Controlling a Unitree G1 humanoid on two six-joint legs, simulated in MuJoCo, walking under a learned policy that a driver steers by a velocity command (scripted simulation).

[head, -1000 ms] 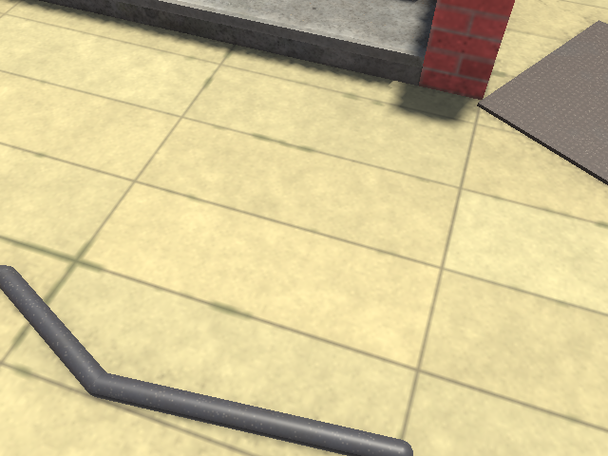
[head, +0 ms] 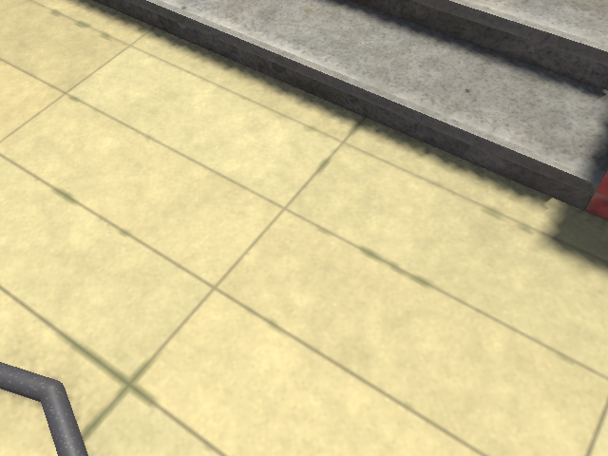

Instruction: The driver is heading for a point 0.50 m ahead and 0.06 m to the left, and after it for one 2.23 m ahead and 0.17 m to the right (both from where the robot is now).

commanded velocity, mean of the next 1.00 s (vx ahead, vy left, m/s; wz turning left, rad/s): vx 0.50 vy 0.00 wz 0.23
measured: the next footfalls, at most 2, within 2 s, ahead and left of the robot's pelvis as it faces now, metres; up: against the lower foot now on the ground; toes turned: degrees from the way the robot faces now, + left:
right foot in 0.14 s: +0.16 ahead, -0.12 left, -0.03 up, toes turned -1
left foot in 0.54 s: +0.45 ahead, +0.12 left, -0.03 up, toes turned +22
